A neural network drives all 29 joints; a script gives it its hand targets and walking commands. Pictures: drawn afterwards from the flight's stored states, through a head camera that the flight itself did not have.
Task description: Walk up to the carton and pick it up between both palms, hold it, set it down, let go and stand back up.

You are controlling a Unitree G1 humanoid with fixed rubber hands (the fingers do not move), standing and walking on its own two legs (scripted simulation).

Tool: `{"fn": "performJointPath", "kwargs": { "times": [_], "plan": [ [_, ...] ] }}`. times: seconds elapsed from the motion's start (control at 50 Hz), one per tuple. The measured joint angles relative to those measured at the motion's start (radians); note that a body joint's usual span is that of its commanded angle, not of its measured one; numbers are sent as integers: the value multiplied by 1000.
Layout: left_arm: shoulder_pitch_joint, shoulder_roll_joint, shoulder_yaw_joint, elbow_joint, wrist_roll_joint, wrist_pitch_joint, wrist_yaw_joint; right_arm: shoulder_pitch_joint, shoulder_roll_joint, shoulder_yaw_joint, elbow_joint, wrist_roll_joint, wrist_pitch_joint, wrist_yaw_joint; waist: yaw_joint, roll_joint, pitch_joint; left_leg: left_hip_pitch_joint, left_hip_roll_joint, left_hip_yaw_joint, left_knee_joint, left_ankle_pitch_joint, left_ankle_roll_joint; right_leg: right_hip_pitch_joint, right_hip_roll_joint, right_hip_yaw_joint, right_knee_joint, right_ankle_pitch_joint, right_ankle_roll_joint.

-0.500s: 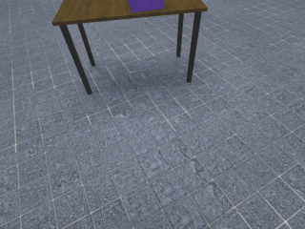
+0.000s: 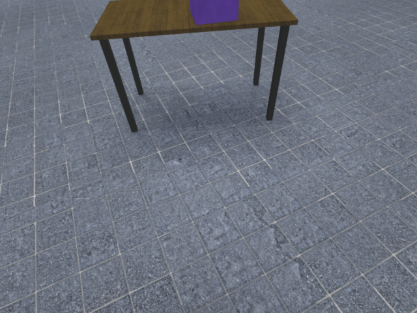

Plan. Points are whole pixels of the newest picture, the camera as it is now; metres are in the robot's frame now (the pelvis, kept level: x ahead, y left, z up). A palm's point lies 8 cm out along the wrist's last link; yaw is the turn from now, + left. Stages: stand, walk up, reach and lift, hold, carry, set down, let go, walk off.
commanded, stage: walk up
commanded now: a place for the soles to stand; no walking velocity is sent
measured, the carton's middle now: out of the picture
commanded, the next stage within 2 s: none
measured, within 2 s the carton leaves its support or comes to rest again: neither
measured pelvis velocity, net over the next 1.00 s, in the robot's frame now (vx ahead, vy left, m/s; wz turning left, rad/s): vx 0.45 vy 0.03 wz -0.02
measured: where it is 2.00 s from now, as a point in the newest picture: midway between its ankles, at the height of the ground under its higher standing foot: (215, 184)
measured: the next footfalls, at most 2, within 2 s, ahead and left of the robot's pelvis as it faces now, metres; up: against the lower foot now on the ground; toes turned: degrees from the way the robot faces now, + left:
left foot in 0.24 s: +0.17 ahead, +0.19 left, +0.00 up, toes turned +3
right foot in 0.74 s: +0.49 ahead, -0.07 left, +0.00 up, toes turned -10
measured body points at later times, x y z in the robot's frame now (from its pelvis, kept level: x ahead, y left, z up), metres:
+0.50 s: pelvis +0.16 +0.09 -0.01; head +0.15 +0.10 +0.44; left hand +0.23 +0.35 -0.15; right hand +0.07 -0.12 -0.15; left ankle +0.13 +0.19 -0.74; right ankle +0.26 -0.04 -0.65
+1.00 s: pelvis +0.45 +0.03 +0.00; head +0.46 +0.02 +0.45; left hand +0.47 +0.26 -0.15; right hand +0.49 -0.23 -0.14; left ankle +0.48 +0.17 -0.66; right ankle +0.45 -0.06 -0.74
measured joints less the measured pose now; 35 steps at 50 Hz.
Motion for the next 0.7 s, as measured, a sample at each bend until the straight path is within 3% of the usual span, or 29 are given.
{"fn": "performJointPath", "kwargs": {
  "times": [0.1,0.2,0.24,0.28,0.32,0.38,0.42,0.56,0.64,0.7],
  "plan": [
    [54,37,6,2,8,-18,6,-15,-65,-14,-61,-13,-9,31,48,-5,20,-160,13,19,168,78,-5,56,-32,6,-56,37,11],
    [124,90,12,43,11,9,-7,-43,-103,-28,-158,0,-37,42,34,-40,17,-160,47,14,22,205,-8,84,-82,10,-6,5,44],
    [136,110,13,45,19,25,-18,-25,-115,-37,-192,6,-55,34,15,-50,5,-108,37,33,-61,271,-10,55,-103,17,121,-110,30],
    [120,139,8,33,20,38,-29,-17,-99,-46,-203,10,-61,16,10,-96,20,-118,0,74,37,258,13,-26,-120,73,358,-226,6],
    [96,156,1,-4,14,50,-38,4,-77,-37,-197,28,-48,0,6,-102,22,-96,-7,92,85,169,47,-134,-76,85,591,-222,15],
    [22,169,-8,-66,13,40,-46,49,-47,-9,-169,41,-39,-6,-5,-77,35,-15,1,83,30,155,37,-288,-38,9,754,-116,32],
    [-26,170,-11,-106,12,20,-54,80,-32,12,-151,33,-45,-3,-16,-64,48,53,3,84,-47,184,32,-371,-41,-14,736,-39,41],
    [-103,151,-17,-190,6,16,-72,177,-14,40,-83,21,-66,12,-41,-28,30,235,-5,86,-256,183,25,-528,-67,10,545,242,75],
    [-116,139,-19,-207,7,17,-77,196,-15,38,-77,13,-86,17,-48,-35,36,314,-13,99,-310,139,3,-497,-88,-7,337,362,66],
    [-120,120,-18,-213,7,8,-76,200,-30,31,-89,-2,-90,18,-56,-33,47,364,-6,114,-301,70,-19,-422,-85,-41,176,351,44]
  ]
}}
